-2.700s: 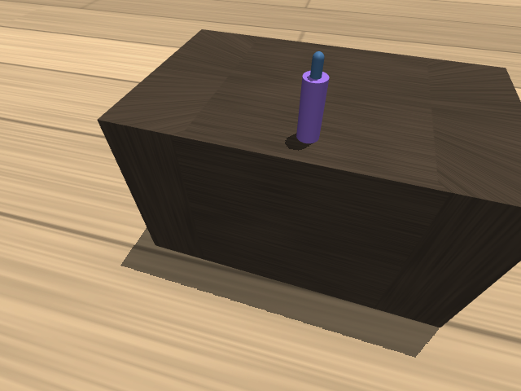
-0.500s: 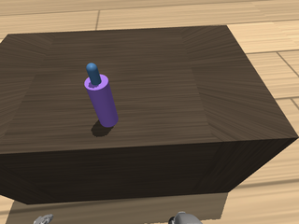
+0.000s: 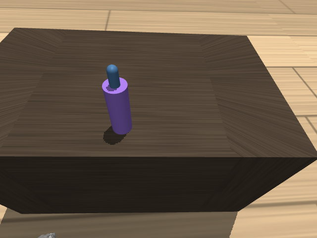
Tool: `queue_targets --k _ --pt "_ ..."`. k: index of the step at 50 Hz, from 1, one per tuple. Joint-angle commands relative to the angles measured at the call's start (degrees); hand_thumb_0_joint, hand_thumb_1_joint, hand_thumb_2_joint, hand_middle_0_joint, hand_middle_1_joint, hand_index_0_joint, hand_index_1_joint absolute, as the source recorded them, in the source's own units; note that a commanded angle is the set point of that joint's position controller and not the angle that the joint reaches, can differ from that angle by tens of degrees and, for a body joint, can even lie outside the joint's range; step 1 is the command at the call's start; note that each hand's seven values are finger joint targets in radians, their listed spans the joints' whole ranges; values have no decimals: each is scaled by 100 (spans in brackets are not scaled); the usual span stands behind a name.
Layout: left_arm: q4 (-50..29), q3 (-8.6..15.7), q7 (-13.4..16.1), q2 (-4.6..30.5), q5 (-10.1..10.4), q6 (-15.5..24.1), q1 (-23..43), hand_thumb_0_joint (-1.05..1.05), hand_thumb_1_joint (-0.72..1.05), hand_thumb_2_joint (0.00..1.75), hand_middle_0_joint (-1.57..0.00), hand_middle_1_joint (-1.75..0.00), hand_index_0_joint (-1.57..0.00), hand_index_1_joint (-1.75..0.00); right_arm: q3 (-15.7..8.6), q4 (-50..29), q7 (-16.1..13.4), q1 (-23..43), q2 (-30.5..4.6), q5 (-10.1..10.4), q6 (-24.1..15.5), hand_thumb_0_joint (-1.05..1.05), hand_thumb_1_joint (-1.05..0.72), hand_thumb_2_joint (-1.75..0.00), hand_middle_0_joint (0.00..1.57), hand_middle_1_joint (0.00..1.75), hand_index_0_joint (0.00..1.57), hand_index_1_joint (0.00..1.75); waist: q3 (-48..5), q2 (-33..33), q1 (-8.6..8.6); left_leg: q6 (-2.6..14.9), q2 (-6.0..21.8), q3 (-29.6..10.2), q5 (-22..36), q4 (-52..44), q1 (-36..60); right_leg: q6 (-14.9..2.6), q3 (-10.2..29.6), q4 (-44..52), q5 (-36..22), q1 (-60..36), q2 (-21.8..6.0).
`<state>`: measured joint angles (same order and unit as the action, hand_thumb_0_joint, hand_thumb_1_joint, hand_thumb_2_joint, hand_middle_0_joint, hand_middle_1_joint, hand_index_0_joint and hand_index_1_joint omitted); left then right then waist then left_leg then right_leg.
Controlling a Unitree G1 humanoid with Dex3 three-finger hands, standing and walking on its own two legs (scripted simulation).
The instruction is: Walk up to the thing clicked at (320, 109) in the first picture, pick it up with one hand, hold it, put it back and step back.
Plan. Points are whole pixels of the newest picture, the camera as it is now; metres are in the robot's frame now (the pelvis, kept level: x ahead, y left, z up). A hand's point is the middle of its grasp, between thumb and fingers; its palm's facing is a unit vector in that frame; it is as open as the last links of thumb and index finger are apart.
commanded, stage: walk up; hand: left
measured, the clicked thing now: (117, 101) +0.46 +0.14 +0.07
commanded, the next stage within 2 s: stand in 1.08 s
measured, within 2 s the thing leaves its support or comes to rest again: neither
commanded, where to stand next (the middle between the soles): +0.05 +0.00 m, yaw +1 degrees
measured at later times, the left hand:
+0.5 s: hand out of the picture +0.08 +0.25 -0.13, palm faces +0.02 -0.94 -0.33, open 7.4 cm
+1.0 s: hand out of the picture +0.09 +0.25 -0.13, palm faces +0.01 -0.95 -0.33, open 7.4 cm
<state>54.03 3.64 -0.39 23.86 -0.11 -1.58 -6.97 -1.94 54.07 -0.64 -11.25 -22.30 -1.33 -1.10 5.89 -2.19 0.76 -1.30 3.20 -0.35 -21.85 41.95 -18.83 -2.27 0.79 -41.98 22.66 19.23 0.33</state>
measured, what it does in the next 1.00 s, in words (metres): steps on the spot: right foot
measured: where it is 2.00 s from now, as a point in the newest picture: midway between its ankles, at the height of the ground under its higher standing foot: outside the picture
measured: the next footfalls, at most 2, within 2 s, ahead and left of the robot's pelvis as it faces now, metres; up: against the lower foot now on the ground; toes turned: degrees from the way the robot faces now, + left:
right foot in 0.02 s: +0.05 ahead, -0.13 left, +0.00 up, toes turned +0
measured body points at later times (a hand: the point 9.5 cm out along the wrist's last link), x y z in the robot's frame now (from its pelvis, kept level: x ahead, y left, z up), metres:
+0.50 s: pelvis -0.02 +0.00 +0.03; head -0.01 +0.00 +0.48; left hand +0.08 +0.30 -0.10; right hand +0.08 -0.29 -0.10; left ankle +0.01 +0.14 -0.72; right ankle +0.01 -0.13 -0.72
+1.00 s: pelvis +0.00 +0.00 +0.03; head +0.01 +0.01 +0.48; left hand +0.09 +0.30 -0.10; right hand +0.09 -0.30 -0.10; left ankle +0.01 +0.14 -0.72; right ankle +0.01 -0.13 -0.72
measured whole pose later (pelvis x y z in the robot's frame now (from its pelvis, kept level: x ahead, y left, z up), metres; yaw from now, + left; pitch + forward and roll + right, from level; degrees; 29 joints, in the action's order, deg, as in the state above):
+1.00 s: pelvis +0.00 +0.00 +0.03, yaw +1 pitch -2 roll +0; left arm 67.0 1.1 -0.5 19.5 -0.4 0.1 -3.7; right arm -0.7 66.0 0.1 -4.9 -19.8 -0.3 -1.2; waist 2.6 0.0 0.1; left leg -1.3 1.8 0.0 -10.8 20.1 -7.2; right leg 1.7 0.4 -19.2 10.5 6.7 -1.5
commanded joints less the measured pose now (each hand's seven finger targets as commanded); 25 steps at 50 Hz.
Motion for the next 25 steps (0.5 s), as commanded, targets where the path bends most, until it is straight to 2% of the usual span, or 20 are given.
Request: queue_targets --k 1,2,3,4,5,6,7,8,9,11,12,14,18,23,25 --pt "-87 185 111 971 -56 344 -187 0 90 90 -20 -30 -20 -30 -204 -424 -65 289 -1131 132 -65 0 -90 -90 20 30 20 30 -1344 823 70 417 374 -439 2550 -163 327 -246 712 1258 -2411 -1402 -522" --pt "-55 187 142 1144 -102 396 -219 0 90 90 -20 -30 -20 -30 -143 -463 -63 277 -1007 170 -68 0 -90 -90 20 30 20 30 -1375 414 59 289 173 -300 1854 38 -207 -436 1402 1313 -2830 -1747 -1040" --pt "-95 195 124 1405 -62 389 200 0 90 90 -20 -30 -20 -30 -149 -332 -84 110 -979 148 -42 0 -90 -90 20 30 20 30 -1291 7 -148 230 31 -171 699 -224 86 -855 1742 1329 -2457 -1074 -1526" --pt "-137 148 94 1333 -46 380 445 0 90 90 -20 -30 -20 -30 -194 -146 -85 10 -1038 129 -45 0 -90 -90 20 30 20 30 -1095 -70 -276 235 31 -196 492 -585 691 -822 1636 1340 -2117 -426 -1483" --pt "-148 76 70 1168 -25 347 586 0 90 90 -20 -30 -20 -30 -219 -29 -67 -5 -1102 108 -82 0 -90 -90 20 30 20 30 -981 -25 -367 282 76 -326 822 -1067 1094 -525 1218 1286 -1935 -57 -1205" --pt "-130 23 62 1025 0 331 562 0 90 90 -20 -30 -20 -30 -250 -16 -45 75 -1263 102 -129 0 -90 -90 20 30 20 30 -1069 197 -307 421 310 -609 1342 -1328 1196 -232 718 1134 -1790 -139 -855" --pt "-21 4 54 928 27 321 430 0 90 90 -20 -30 -20 -30 -235 -23 -21 345 -1346 120 -148 0 -90 -90 20 30 20 30 -1027 295 -134 550 504 -816 1656 -1422 977 -60 386 1033 -1620 -375 -551" --pt "141 -1 51 929 6 325 247 0 90 90 -20 -30 -20 -30 -187 -52 4 584 -1320 132 -144 0 -90 -90 20 30 20 30 -931 213 13 618 595 -869 1614 -1368 794 -36 362 1179 -1360 -528 -499" --pt "234 -5 55 976 -21 345 194 0 90 90 -20 -30 -20 -30 -146 -44 22 678 -1238 148 -131 0 -90 -90 20 30 20 30 -911 38 15 582 524 -703 1499 -1325 762 -76 505 1449 -1261 -649 -581" --pt "265 4 39 1089 -38 367 433 0 90 90 -20 -30 -20 -30 -93 73 34 619 -1149 140 -105 0 -90 -90 20 30 20 30 -738 -225 -130 417 224 -369 1227 -1378 809 -126 780 1780 -1220 -521 -803" --pt "269 1 39 1077 -25 360 571 0 90 90 -20 -30 -20 -30 -87 178 29 513 -1136 127 -102 0 -90 -90 20 30 20 30 -661 -202 -195 358 206 -366 1152 -1543 871 -144 825 1841 -1116 -439 -861" --pt "359 -35 30 960 0 343 542 0 90 90 -20 -30 -20 -30 -83 301 53 680 -1190 120 -106 0 -90 -90 20 30 20 30 -485 24 -108 358 275 -479 971 -1833 883 -69 672 2020 -820 -369 -746" --pt "542 -45 9 906 -1 330 617 0 90 90 -20 -30 -20 -30 -44 464 82 805 -1142 97 -108 0 -90 -90 20 30 20 30 -326 85 -60 325 321 -571 444 -2274 726 17 639 2372 -287 -539 -669" --pt "691 -28 0 875 -14 333 602 0 90 90 -20 -30 -20 -30 -43 653 82 834 -1069 70 -128 0 -90 -90 20 30 20 30 -440 142 -36 263 302 -529 462 -2468 796 35 631 2597 -299 -780 -672" --pt "715 -27 -5 839 -16 338 623 0 90 90 -20 -30 -20 -30 -29 680 82 840 -1042 67 -146 0 -90 -90 20 30 20 30 -585 284 -28 259 345 -565 580 -2546 777 66 548 2545 -670 -1003 -667"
